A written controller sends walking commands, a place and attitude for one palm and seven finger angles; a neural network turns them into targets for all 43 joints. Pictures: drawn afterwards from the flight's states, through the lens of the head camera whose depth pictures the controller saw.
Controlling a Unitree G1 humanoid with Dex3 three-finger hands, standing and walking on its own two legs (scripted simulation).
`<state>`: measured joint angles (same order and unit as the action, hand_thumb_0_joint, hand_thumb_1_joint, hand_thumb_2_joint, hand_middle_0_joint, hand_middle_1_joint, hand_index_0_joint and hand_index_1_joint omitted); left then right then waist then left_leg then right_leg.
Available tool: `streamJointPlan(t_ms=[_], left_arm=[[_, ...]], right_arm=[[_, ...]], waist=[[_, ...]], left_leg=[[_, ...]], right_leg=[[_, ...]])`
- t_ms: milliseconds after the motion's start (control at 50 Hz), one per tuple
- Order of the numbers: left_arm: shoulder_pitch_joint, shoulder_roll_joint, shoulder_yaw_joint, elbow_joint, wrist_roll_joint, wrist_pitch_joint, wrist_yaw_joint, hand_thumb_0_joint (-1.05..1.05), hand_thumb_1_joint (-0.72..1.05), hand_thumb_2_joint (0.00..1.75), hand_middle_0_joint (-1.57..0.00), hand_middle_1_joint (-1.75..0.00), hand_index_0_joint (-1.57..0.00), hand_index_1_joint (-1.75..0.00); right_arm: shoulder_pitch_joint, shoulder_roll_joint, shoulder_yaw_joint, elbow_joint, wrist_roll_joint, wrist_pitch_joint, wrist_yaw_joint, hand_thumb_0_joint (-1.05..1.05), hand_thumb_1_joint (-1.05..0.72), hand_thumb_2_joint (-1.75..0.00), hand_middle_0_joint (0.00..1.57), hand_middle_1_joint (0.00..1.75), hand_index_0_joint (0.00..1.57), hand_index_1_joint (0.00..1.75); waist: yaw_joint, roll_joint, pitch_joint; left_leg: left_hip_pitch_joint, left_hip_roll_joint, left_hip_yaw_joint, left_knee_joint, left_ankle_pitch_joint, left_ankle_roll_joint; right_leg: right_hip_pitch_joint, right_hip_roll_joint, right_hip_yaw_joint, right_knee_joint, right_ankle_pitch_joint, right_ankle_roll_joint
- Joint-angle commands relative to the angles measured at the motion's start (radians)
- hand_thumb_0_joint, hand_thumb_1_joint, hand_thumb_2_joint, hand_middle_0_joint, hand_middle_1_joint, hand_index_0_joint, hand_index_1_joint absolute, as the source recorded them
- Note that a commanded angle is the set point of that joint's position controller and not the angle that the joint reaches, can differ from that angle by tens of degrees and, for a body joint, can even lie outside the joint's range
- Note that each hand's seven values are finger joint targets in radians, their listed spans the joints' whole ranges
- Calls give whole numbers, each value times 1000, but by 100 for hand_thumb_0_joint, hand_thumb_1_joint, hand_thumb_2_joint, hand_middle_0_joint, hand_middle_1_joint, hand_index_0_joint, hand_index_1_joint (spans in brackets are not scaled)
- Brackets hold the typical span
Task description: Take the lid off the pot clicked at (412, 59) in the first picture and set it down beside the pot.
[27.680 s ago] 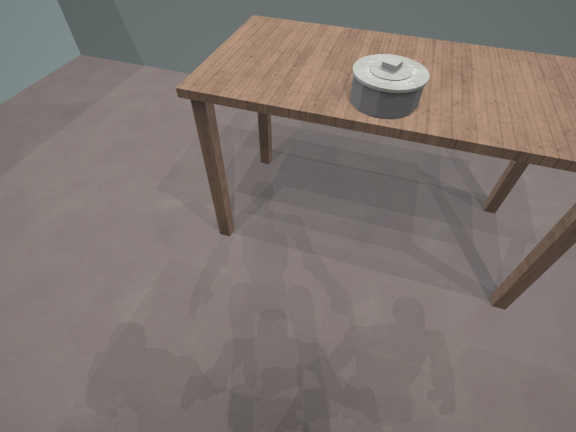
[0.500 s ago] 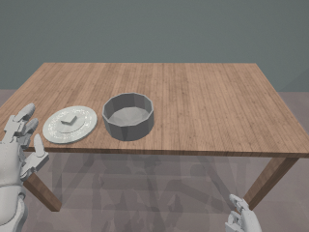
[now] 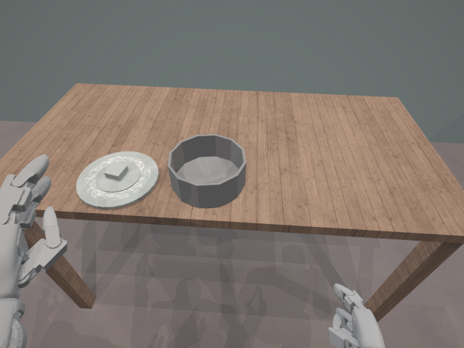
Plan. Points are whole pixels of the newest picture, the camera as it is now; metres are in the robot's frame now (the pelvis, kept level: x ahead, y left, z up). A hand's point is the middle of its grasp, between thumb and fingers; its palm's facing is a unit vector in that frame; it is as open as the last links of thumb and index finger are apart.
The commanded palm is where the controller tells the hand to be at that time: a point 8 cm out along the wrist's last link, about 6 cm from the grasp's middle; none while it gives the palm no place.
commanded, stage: step back with the hand held close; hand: left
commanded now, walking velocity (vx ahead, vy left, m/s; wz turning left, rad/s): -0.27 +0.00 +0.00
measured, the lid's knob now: (116, 171) +0.50 +0.36 -0.02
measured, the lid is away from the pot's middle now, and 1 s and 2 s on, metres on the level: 0.23 0.23 0.23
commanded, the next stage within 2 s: stop stepping back and stand still in 1.24 s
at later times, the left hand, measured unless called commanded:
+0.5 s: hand (52, 269) +0.15 +0.24 +0.16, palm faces +0.31 -0.82 -0.48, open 7.4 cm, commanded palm +0.09 +0.29 +0.17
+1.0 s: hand (2, 332) +0.09 +0.26 +0.16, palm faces +0.27 -0.85 -0.44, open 7.4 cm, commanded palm +0.02 +0.30 +0.17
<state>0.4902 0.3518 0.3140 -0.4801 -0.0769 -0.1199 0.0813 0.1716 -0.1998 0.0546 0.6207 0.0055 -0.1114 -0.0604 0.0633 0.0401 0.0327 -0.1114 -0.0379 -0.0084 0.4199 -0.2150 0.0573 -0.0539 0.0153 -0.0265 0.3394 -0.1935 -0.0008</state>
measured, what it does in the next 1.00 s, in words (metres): walks backwards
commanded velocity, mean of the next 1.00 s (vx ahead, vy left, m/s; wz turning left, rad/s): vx -0.31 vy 0.00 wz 0.00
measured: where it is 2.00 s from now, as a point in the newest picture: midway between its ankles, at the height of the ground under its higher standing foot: outside the picture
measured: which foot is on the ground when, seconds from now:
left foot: down 0.00-1.00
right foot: down 0.00-0.72, up 0.74-1.00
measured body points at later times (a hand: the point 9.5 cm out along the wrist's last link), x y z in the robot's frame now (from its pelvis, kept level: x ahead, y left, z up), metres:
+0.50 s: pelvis -0.04 +0.01 -0.01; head -0.01 +0.02 +0.43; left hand +0.13 +0.29 +0.19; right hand +0.14 -0.22 -0.09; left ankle +0.01 +0.08 -0.74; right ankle -0.03 -0.11 -0.74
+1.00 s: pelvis -0.12 +0.03 -0.01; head -0.08 +0.05 +0.44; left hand +0.06 +0.30 +0.18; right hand +0.07 -0.19 -0.07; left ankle -0.01 +0.09 -0.74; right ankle -0.16 -0.12 -0.74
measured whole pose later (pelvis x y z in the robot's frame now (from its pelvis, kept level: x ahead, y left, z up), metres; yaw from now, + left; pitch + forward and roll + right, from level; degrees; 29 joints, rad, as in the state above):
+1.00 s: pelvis -0.12 +0.03 -0.01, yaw -2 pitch +2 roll -3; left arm 0.61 0.43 0.38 -0.66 -0.07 -0.21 0.11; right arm 0.16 -0.16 0.02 0.54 -0.01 -0.11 -0.05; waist 0.01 -0.01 0.03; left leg -0.45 0.00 0.03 0.48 -0.08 0.07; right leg -0.22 0.03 0.00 0.48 -0.33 0.01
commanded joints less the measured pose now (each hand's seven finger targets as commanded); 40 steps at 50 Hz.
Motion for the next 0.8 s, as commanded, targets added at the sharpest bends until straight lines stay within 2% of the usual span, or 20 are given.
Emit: streamJointPlan(t_ms=[0,40,80,180,200,320,360,400,440,480,540,580,600,620,660,680,700,720,740,780], left_arm=[[-36,154,132,-201,8,-113,9,0,90,90,-20,-30,-20,-30],[24,117,90,-204,12,-119,0,0,90,90,-20,-30,-20,-30],[59,122,87,-246,15,-126,-4,0,90,90,-20,-30,-20,-30],[137,200,176,-358,16,-142,7,0,90,90,-20,-30,-20,-30],[141,229,200,-377,14,-141,14,0,90,90,-20,-30,-20,-30],[165,192,193,-404,8,-139,20,0,90,90,-20,-30,-20,-30],[154,183,193,-372,11,-136,22,0,90,90,-20,-30,-20,-30],[160,178,193,-338,12,-131,24,0,90,90,-20,-30,-20,-30],[141,165,168,-306,12,-129,20,0,90,90,-20,-30,-20,-30],[142,168,164,-274,6,-127,21,0,90,90,-20,-30,-20,-30],[146,178,156,-306,3,-139,32,0,90,90,-20,-30,-20,-30],[138,193,159,-344,3,-146,42,0,90,90,-20,-30,-20,-30],[123,222,177,-383,7,-148,48,0,90,90,-20,-30,-20,-30],[122,209,169,-382,6,-151,52,0,90,90,-20,-30,-20,-30],[109,213,175,-425,9,-165,60,0,90,90,-20,-30,-20,-30],[125,217,182,-430,10,-174,59,0,90,90,-20,-30,-20,-30],[113,232,196,-441,19,-177,57,0,90,90,-20,-30,-20,-30],[91,230,199,-459,28,-174,56,0,90,90,-20,-30,-20,-30],[75,227,203,-461,26,-173,61,0,90,90,-20,-30,-20,-30],[110,188,184,-421,13,-167,63,0,90,90,-20,-30,-20,-30]], right_arm=[[-114,-136,-68,-185,0,-22,9,0,-90,-90,20,30,20,30],[-102,-147,-74,-194,2,-10,14,0,-90,-90,20,30,20,30],[-89,-154,-82,-207,6,2,16,0,-90,-90,20,30,20,30],[-71,-152,-100,-254,12,25,13,0,-90,-90,20,30,20,30],[-70,-154,-100,-259,14,29,11,0,-90,-90,20,30,20,30],[-42,-154,-111,-264,5,13,5,0,-90,-90,20,30,20,30],[-35,-154,-111,-256,3,1,6,0,-90,-90,20,30,20,30],[-32,-155,-112,-251,6,-5,7,0,-90,-90,20,30,20,30],[-31,-155,-113,-246,14,1,9,0,-90,-90,20,30,20,30],[-27,-146,-122,-241,22,12,8,0,-90,-90,20,30,20,30],[-27,-126,-125,-234,23,25,6,0,-90,-90,20,30,20,30],[-43,-119,-119,-233,22,29,0,0,-90,-90,20,30,20,30],[-54,-122,-115,-238,18,29,-3,0,-90,-90,20,30,20,30],[-57,-115,-107,-237,16,27,-6,0,-90,-90,20,30,20,30],[-73,-139,-100,-243,12,10,-17,0,-90,-90,20,30,20,30],[-76,-144,-99,-249,13,-2,-21,0,-90,-90,20,30,20,30],[-79,-147,-100,-248,5,-13,-23,0,-90,-90,20,30,20,30],[-60,-136,-102,-246,-11,-24,-21,0,-90,-90,20,30,20,30],[-44,-127,-104,-235,-22,-37,-19,0,-90,-90,20,30,20,30],[-15,-121,-117,-212,-16,-54,-8,0,-90,-90,20,30,20,30]], waist=[[-41,-94,-6],[-47,18,-57],[-49,70,-109],[-41,20,-207],[-41,31,-217],[-48,137,-165],[-51,123,-124],[-54,72,-102],[-62,-46,-98],[-73,-202,-147],[-87,-199,-146],[-88,-156,-124],[-89,-120,-119],[-93,-103,-94],[-84,81,-62],[-73,181,-81],[-71,288,-93],[-74,311,-91],[-77,265,-95],[-64,124,-139]], left_leg=[[-57,66,-73,-32,54,11],[-67,84,-75,-35,110,11],[-74,100,-85,-38,175,12],[-106,140,-119,-24,336,19],[-119,145,-129,-28,342,19],[-200,227,-195,-95,264,47],[-270,241,-208,-103,152,59],[-297,220,-194,-62,91,56],[-280,167,-157,32,58,32],[-211,100,-97,154,42,-2],[-178,43,-54,310,-120,-24],[-174,44,-56,364,-150,-27],[-177,53,-64,330,-134,-27],[-189,69,-76,246,-107,-23],[-251,135,-169,20,-46,2],[-310,200,-235,-87,-77,24],[-360,266,-317,-198,-147,49],[-389,309,-373,-252,-183,73],[-376,329,-391,-251,-139,94],[-195,313,-306,-134,178,96]], right_leg=[[-112,-82,106,-74,102,-26],[-85,-88,81,-20,167,-19],[-60,-81,62,32,216,-13],[-22,-58,36,145,259,3],[-20,-54,35,161,240,4],[-95,-17,21,311,-98,15],[-86,-21,28,312,-131,14],[-76,-30,42,242,-53,7],[-100,-65,69,141,121,-5],[-166,-154,146,87,217,-44],[-278,-276,234,-14,107,-106],[-341,-298,236,-30,21,-121],[-346,-285,228,-17,21,-121],[-340,-255,182,18,21,-105],[-294,-106,73,148,4,-41],[-223,-33,18,245,-30,-9],[-185,16,9,384,-130,5],[-192,29,39,537,-232,6],[-232,21,71,623,-291,3],[-315,5,75,529,-322,1]])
